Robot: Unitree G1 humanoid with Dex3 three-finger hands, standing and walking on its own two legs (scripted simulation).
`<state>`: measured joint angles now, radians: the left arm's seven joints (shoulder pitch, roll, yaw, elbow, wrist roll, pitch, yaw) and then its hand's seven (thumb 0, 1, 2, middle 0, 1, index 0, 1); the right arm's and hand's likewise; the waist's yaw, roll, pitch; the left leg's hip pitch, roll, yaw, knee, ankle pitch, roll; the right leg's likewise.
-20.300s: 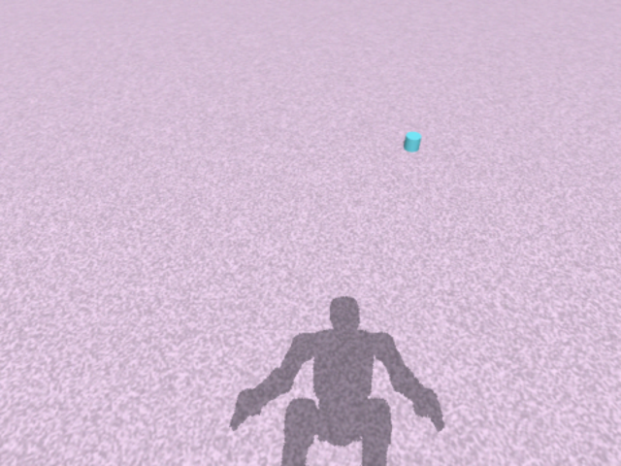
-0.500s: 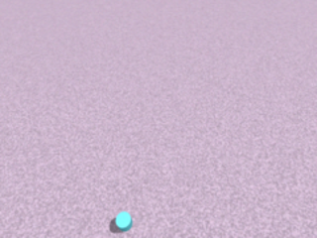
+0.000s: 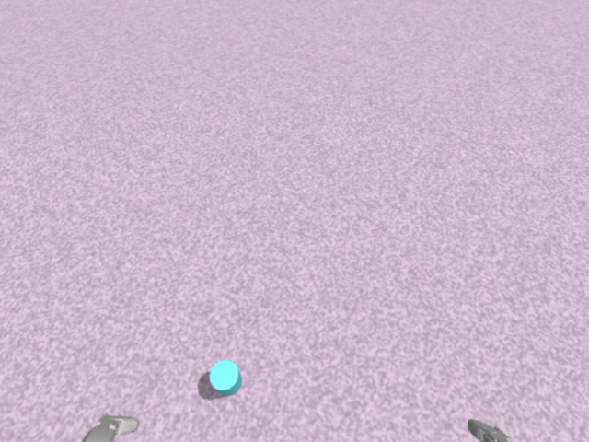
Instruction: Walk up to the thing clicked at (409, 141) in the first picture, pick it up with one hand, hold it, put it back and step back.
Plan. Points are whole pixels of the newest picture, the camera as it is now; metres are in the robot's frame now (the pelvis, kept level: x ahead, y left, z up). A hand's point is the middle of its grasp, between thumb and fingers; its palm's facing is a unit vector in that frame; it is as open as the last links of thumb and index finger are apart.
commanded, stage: rise first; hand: left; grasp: from above
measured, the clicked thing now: (226, 378) +0.40 +0.24 -0.70
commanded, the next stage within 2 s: none
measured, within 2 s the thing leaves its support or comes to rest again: neither
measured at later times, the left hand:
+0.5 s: hand out of the picture +0.14 +0.28 -0.26, palm faces -0.32 -0.75 -0.57, open 14.2 cm
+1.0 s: hand (176, 419) +0.26 +0.29 -0.45, palm faces -0.47 -0.29 -0.83, open 14.0 cm
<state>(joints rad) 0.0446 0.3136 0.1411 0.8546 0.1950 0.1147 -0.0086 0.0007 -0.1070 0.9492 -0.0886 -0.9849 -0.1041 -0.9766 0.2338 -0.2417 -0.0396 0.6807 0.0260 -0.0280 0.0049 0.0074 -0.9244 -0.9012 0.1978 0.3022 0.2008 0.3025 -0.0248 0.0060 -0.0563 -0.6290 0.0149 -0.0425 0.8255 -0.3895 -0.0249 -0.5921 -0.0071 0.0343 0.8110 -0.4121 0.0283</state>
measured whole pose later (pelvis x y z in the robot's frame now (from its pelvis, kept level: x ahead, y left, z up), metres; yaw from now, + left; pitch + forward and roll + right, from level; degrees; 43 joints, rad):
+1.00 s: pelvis -0.09 +0.00 -0.31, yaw -3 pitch +33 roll -4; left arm -0.43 0.56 0.14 0.87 0.89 -0.18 0.14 0.00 -0.52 1.00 -0.09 -1.06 -0.09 -1.06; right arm 0.09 -0.27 -0.06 0.71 -0.03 -0.08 0.07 0.01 -0.90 -0.90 0.20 0.30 0.20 0.30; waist -0.02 0.01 -0.12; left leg -2.02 -0.01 -0.13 2.09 -0.65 -0.05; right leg -1.96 0.05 0.00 2.07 -0.69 0.05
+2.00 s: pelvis -0.09 +0.01 -0.40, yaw -6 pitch +34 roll -7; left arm -0.76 0.65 0.11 1.34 1.28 -0.26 0.46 0.00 -0.48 0.98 -0.12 -0.97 -0.12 -0.98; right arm 0.09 -0.24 -0.01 0.78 -0.13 -0.04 0.12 0.00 -0.90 -0.89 0.20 0.30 0.20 0.30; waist -0.13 -0.02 -0.10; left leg -2.29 -0.03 -0.16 2.37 -0.67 -0.05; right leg -2.20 0.06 -0.01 2.31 -0.72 0.05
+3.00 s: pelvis -0.08 +0.00 -0.41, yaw -8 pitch +35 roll -8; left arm -1.05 0.67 0.09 1.58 1.28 -0.09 0.54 0.00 -0.48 0.96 -0.09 -1.07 -0.11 -1.06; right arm 0.13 -0.27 0.09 0.77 -0.17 -0.05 0.14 0.00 -0.91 -0.89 0.20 0.30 0.20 0.30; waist -0.30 0.00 -0.05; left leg -2.34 -0.02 -0.19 2.42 -0.69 -0.06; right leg -2.27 0.08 -0.03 2.35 -0.71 0.06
